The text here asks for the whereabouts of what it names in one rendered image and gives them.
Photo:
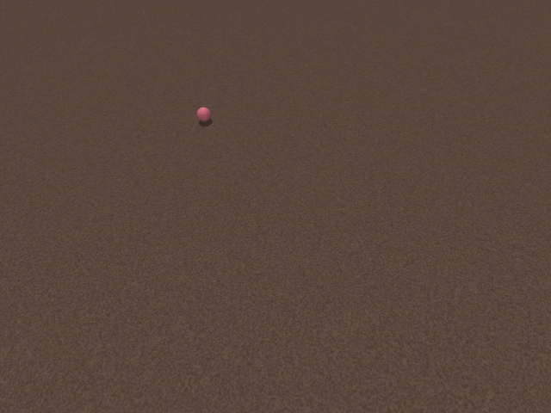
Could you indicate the ball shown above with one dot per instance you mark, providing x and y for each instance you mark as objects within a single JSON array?
[{"x": 203, "y": 114}]

